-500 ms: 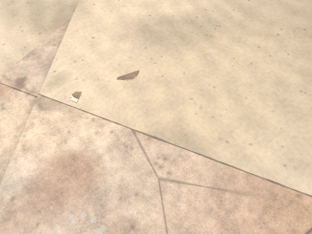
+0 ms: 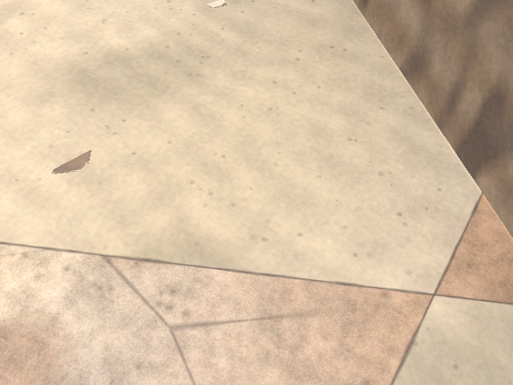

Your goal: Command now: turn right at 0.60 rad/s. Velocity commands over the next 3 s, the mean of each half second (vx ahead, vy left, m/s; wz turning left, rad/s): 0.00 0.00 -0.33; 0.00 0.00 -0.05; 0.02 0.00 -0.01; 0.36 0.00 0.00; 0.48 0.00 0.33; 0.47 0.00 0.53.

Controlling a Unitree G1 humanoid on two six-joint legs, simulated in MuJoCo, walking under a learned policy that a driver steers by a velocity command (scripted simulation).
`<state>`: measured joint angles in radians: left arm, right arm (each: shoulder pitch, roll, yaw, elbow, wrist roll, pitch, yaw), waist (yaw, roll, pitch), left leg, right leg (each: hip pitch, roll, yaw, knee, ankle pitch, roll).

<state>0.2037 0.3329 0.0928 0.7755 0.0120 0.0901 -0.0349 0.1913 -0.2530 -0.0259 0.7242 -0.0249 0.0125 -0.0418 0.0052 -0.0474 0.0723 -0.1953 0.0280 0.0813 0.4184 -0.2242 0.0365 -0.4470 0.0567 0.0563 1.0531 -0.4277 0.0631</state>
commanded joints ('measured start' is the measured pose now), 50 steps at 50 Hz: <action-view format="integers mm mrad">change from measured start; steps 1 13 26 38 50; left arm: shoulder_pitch -34 24 -37 6 54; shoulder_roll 45 105 44 2 -23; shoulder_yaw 1 -16 -60 -68 -83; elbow -83 -76 18 188 312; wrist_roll -2 3 11 -2 -4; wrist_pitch -5 -67 -82 -91 -91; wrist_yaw -9 32 55 58 69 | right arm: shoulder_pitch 48 18 65 69 85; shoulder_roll -175 -127 -88 -78 -48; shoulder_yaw -52 -41 -29 -4 14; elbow -35 -31 92 222 319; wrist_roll -3 21 18 14 14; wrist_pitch -10 49 47 -15 -18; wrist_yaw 5 26 17 14 9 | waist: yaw -33 18 4 -5 -4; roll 212 -98 -70 90 51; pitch -100 -97 -69 -32 -18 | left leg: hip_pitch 179 -262 -60 41 31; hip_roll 252 22 -20 75 68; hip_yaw -145 -94 -82 -189 -190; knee -68 557 185 -117 -123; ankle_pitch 496 -344 -179 78 59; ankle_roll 174 -49 -48 1 15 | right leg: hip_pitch -60 339 308 304 292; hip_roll -25 -372 -245 -112 -116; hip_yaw -43 268 183 93 85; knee -103 -753 -755 -752 -762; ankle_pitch -15 685 480 316 310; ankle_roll -2 -332 -265 -134 -118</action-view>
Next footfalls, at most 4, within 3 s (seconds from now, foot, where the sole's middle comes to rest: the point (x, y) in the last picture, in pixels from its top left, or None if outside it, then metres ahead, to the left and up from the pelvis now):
0.20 right None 0.01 -0.12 -0.78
0.60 left None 0.02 0.08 -0.78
2.16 left None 0.42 -0.05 -0.78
2.72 right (318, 280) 0.76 -0.20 -0.78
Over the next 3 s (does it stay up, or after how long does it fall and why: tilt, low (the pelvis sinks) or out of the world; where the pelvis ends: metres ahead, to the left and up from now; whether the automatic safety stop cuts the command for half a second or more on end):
stays up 0.71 -0.12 0.00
